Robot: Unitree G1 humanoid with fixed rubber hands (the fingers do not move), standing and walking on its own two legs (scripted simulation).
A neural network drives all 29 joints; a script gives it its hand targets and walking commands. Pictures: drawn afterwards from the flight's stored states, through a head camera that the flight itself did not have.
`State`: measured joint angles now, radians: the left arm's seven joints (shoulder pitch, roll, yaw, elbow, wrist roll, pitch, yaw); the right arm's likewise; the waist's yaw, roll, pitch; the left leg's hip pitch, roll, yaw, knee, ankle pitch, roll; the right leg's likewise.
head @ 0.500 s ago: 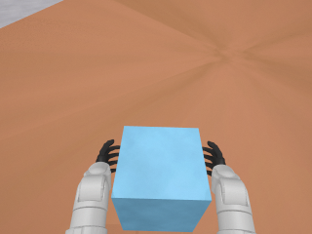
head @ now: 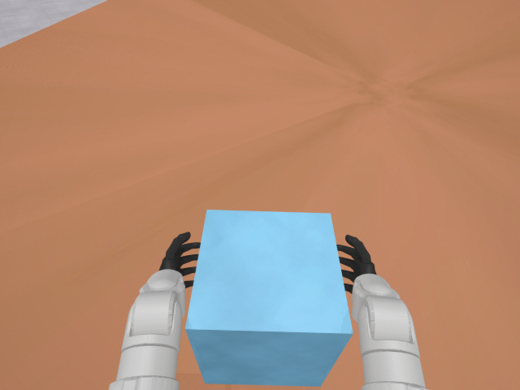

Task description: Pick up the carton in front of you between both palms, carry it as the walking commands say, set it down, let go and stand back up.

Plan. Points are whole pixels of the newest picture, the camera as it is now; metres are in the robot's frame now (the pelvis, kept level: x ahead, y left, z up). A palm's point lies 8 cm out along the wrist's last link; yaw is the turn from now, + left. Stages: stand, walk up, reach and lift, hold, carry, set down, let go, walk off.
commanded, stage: carry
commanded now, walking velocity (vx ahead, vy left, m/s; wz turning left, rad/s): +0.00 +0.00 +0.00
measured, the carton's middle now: (265, 301) +0.30 +0.00 -0.04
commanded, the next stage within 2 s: hold in 0.18 s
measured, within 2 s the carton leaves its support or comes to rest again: neither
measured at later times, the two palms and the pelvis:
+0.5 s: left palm (139, 308) +0.24 +0.18 +0.05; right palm (338, 276) +0.30 -0.11 +0.05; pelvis -0.01 -0.02 +0.01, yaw +10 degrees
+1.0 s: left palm (165, 301) +0.25 +0.15 +0.06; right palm (360, 269) +0.31 -0.15 +0.05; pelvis -0.01 -0.06 +0.01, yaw +12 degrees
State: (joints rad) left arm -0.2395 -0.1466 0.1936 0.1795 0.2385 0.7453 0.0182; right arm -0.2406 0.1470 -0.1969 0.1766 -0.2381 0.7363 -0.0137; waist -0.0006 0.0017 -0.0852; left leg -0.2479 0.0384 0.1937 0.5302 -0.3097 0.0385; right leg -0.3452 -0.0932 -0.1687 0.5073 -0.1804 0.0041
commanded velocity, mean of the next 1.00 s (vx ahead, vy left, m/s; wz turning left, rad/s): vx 0.00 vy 0.00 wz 0.00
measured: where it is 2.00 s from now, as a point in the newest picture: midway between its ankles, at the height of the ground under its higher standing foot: outside the picture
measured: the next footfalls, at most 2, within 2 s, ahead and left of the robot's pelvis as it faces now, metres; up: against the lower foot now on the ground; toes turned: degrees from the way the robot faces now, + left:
none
